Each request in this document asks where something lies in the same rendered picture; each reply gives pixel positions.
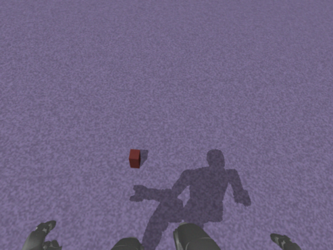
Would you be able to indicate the right robot hand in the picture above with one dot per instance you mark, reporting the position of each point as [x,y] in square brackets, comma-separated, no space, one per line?
[284,242]

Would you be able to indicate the carton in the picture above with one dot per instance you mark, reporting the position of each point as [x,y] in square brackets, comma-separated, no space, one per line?
[134,158]

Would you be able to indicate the left robot hand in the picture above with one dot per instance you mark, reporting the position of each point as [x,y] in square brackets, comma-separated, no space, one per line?
[35,240]

